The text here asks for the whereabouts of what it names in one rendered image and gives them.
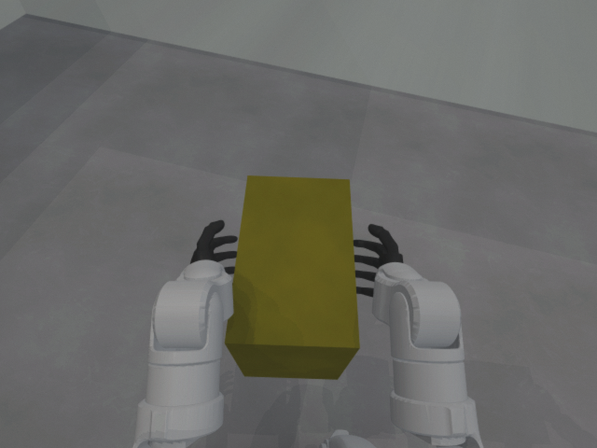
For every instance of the robot right forearm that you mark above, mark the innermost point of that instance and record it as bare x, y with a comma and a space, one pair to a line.
430, 398

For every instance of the robot left forearm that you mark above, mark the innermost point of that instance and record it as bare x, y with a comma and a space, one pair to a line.
183, 402

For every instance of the robot right hand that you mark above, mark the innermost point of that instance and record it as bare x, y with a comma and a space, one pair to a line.
388, 252

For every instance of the carton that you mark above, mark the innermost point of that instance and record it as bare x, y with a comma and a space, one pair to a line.
294, 290

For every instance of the robot right shin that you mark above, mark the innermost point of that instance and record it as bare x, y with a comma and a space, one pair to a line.
339, 432

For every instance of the robot left hand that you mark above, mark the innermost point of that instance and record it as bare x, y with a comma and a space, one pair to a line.
207, 244

